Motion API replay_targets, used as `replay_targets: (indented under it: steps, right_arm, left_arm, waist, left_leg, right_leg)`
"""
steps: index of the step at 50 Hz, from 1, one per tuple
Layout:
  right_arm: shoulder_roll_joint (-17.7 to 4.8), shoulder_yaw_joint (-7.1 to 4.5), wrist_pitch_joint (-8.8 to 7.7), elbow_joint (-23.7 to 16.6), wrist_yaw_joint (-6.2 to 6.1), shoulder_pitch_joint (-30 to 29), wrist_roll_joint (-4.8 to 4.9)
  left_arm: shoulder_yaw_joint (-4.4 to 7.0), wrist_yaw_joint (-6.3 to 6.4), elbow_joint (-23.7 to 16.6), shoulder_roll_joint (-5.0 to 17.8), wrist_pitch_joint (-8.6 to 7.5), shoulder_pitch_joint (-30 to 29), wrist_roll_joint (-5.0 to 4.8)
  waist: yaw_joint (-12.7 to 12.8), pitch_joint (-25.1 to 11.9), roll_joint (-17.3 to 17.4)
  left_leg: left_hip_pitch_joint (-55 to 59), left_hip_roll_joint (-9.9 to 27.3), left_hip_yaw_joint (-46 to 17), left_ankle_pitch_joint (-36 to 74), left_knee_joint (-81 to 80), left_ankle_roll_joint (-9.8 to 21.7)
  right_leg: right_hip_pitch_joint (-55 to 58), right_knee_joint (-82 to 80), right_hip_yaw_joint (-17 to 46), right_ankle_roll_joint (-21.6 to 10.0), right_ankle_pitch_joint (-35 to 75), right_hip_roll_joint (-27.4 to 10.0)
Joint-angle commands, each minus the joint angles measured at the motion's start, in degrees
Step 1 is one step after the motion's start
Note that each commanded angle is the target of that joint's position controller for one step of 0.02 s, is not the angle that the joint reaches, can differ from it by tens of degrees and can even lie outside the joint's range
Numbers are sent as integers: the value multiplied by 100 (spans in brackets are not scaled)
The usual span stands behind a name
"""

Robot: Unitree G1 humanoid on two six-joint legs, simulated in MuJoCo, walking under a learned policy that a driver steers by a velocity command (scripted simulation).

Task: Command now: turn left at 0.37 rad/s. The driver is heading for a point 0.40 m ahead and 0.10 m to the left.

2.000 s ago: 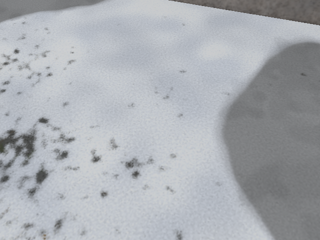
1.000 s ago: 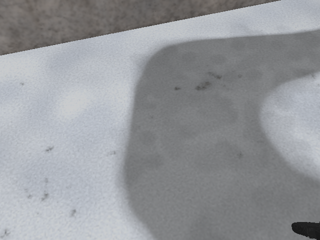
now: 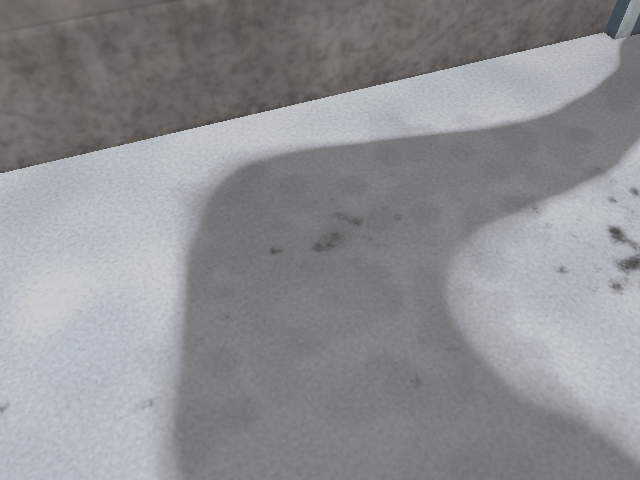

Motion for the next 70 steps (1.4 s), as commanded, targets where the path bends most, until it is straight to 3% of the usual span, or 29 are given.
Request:
replay_targets:
  steps: [1, 2, 3, 4, 5, 7, 8, 15, 23, 24, 25, 26, 27, 28, 31, 36, 43, 45, 46, 47, 48, 49, 51, 57, 60, 63, 64, 67, 70]
  right_arm:
    - [-320, -82, -68, -498, 111, -165, 35]
    - [-403, -117, -79, -478, 136, -45, 28]
    - [-768, -230, -92, -520, 129, 46, 8]
    - [-1467, -404, -113, -563, 114, 246, -45]
    - [-1151, -275, -187, -539, 111, 708, -152]
    - [-1006, -236, -295, -695, 60, 207, -84]
    - [-1000, -239, -259, -749, 11, -26, 8]
    - [-953, -272, 6, -934, -203, -114, 25]
    - [-952, -323, 178, -1172, -201, -494, 107]
    - [-861, -298, 192, -1190, -215, -463, 137]
    - [-620, -232, 192, -1206, -211, -259, 94]
    - [-499, -221, 138, -1342, -192, -107, 95]
    - [-959, -367, 72, -1280, -189, -59, -7]
    - [-1184, -464, 85, -1154, -174, 45, 35]
    - [-817, -407, 238, -972, -177, 257, 27]
    - [-505, -245, 188, -1423, -89, -408, 72]
    - [-400, -151, 193, -1404, 7, -83, 19]
    - [-485, -171, 183, -1272, 10, 238, -9]
    - [-814, -221, 183, -1316, -49, 387, -35]
    - [-1079, -214, 176, -1451, -93, 52, -141]
    - [-688, -132, 74, -1427, -50, 114, -243]
    - [-549, -67, -21, -1342, -22, -33, -264]
    - [-566, -65, -120, -1275, -15, -368, -150]
    - [-379, 0, -102, -1035, -35, -521, -133]
    - [-341, 32, -77, -874, -34, -522, -86]
    - [-466, 8, -96, -729, -25, -364, -82]
    - [-362, 20, -118, -838, -22, -439, -94]
    - [-91, 44, -337, -943, -21, -719, 60]
    - [-245, -27, -532, -1110, 72, -1034, 139]
  left_arm:
    - [295, 83, -453, 995, -42, -352, -79]
    - [312, 87, -416, 1012, -31, -278, -114]
    - [313, 77, -378, 935, -42, 1, -69]
    - [237, 90, -670, 679, -52, -203, 82]
    - [186, 82, -735, 572, -78, -534, 90]
    - [225, 23, -605, 693, -81, -344, -47]
    - [256, 42, -578, 768, -86, -370, -12]
    - [193, -9, -583, 554, -147, -470, -55]
    - [271, -228, -483, 678, -353, -102, -106]
    - [312, -231, -430, 750, -365, 32, -85]
    - [392, -202, -462, 1088, -345, 146, 8]
    - [472, -200, -514, 1548, -277, -59, 178]
    - [416, -215, -665, 1304, -307, -290, 321]
    - [312, -189, -772, 971, -324, -620, 264]
    - [191, -105, -812, 695, -302, -861, 29]
    - [270, -31, -649, 937, -173, -151, 83]
    - [320, -236, -527, 1209, -129, -342, -140]
    - [217, -249, -346, 974, -157, -129, -202]
    - [94, -284, -340, 652, -211, 73, 8]
    - [-36, -327, -491, 326, -264, 99, 213]
    - [69, -251, -546, 718, -223, -398, 111]
    - [139, -234, -515, 889, -178, -449, -8]
    - [201, -174, -326, 924, -71, -272, 5]
    - [77, -166, -179, 551, -45, -192, -23]
    - [48, -177, -77, 541, -62, -8, -33]
    - [81, -158, 13, 814, -126, 261, 3]
    - [168, -162, 104, 1094, -167, 351, -39]
    - [177, -206, 195, 1083, -394, 758, -20]
    - [200, -196, 196, 1137, -502, 905, -75]
  waist:
    - [-9, -211, -763]
    - [-56, -302, -632]
    - [18, -448, 62]
    - [24, -472, 1562]
    - [-350, -1001, 1450]
    - [-87, -881, 434]
    - [-31, -734, 215]
    - [-27, -767, 685]
    - [162, -698, 947]
    - [222, -715, 838]
    - [130, -833, 128]
    - [-134, -569, -1457]
    - [-56, -490, -1319]
    - [-176, -397, -915]
    - [-140, -178, -754]
    - [368, -380, -934]
    - [176, -590, -1045]
    - [-11, -623, -771]
    - [99, -1008, 100]
    - [314, -951, 1448]
    - [-130, -972, 1032]
    - [-47, -758, 894]
    - [59, -527, 865]
    - [55, -551, 729]
    - [132, -644, 641]
    - [137, -278, 432]
    - [75, 7, -132]
    - [318, 410, -1361]
    - [464, 600, -1177]
  left_leg:
    - [-153, 38, 309, -66, -133, 194]
    - [293, -36, 269, 718, -711, 295]
    - [833, 212, -489, 2235, -1342, 516]
    - [1518, 1407, -2688, 3512, -1882, 1508]
    - [2060, 1933, -3494, 3981, -2158, 2137]
    - [1936, 1577, -2528, 3673, -1937, 1793]
    - [1824, 1417, -2270, 3432, -1951, 1580]
    - [1383, 867, -2055, 2132, -2185, 1368]
    - [841, 607, -2746, 1595, -1940, 1068]
    - [593, 395, -2634, 1278, -1740, 858]
    - [2, -2, -2172, 171, -912, 540]
    - [-1080, -993, -978, -1281, 228, 204]
    - [-1217, -583, -901, -1499, 1666, -33]
    - [-1132, -439, -897, -1105, 2240, -100]
    - [-1352, -354, -643, -276, 3024, -396]
    - [-1511, -18, -232, -191, 1815, -626]
    - [291, -125, 346, 95, -690, -232]
    - [1459, -145, 270, 1565, -2268, 106]
    - [2499, 694, -774, 3096, -2181, 320]
    - [2469, 1833, -1894, 4420, -1924, 1206]
    - [1917, 1975, -1986, 3842, -2068, 1813]
    - [1727, 1727, -1695, 3454, -2161, 1746]
    - [1594, 1358, -1308, 3086, -2190, 1405]
    - [1360, 1036, -873, 3319, -2021, 1354]
    - [1263, 998, -1054, 2016, -2079, 1301]
    - [285, 563, -1107, -1506, -2139, 860]
    - [-10, 204, -672, -1874, -1974, 676]
    - [-597, -414, 431, -922, 58, 316]
    - [-1679, 58, -16, -1201, 847, 500]
  right_leg:
    - [99, -656, 1143, -994, 3381, -1667]
    - [-36, -333, 848, -753, 3144, -1438]
    - [-345, 503, 322, -351, 2281, -917]
    - [-1736, 2005, -375, 327, 123, 203]
    - [-2186, 3209, 544, 359, -1894, 362]
    - [-2383, 3792, 780, 314, -1318, 80]
    - [-2487, 3493, 783, 336, -896, -25]
    - [-1609, 1483, 656, 566, -45, 161]
    - [-302, -800, 558, 289, 793, 307]
    - [156, -1331, 574, 183, 1241, 136]
    - [736, -1635, 1408, -165, 1262, -827]
    - [699, -1884, 2791, -1002, 2009, -1908]
    - [204, -1974, 3135, -1505, 1985, -2394]
    - [-11, -1925, 2596, -1386, 1781, -2090]
    - [61, -1768, 1403, -1036, 1873, -1384]
    - [1013, -1642, 1015, -1305, 2638, -1527]
    - [604, -1153, 707, -1258, 3481, -1606]
    - [82, -738, 462, -748, 2948, -1361]
    - [-607, 12, 69, -199, 1636, -959]
    - [-1478, 672, -237, 318, -858, -417]
    - [-1444, 1352, 191, 466, -1426, -464]
    - [-1477, 1772, 311, 490, -1324, -485]
    - [-1604, 1941, 416, 542, -859, -499]
    - [-784, 868, 266, 601, -198, -404]
    - [-188, -302, 154, 492, 441, -322]
    - [468, -576, 158, 55, 386, -322]
    - [58, -671, 326, -253, -729, -396]
    - [-24, -2202, 2257, -1031, -2365, -1455]
    - [681, -2512, 3086, -1405, -1371, -2130]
